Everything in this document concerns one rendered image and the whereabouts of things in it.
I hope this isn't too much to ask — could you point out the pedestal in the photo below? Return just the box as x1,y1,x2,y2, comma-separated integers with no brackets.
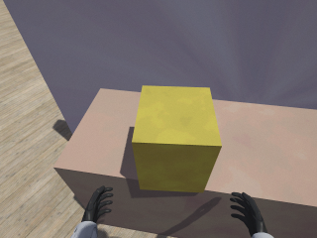
53,88,317,238

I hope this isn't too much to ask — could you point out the carton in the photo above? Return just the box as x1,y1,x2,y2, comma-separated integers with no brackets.
132,85,222,193

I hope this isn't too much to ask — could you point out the left robot forearm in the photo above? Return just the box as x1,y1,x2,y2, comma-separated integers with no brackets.
70,221,98,238

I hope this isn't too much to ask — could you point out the robot left hand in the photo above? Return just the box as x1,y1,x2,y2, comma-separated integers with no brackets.
81,185,114,223

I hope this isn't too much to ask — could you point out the robot right hand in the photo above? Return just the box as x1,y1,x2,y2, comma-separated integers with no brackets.
230,192,267,237

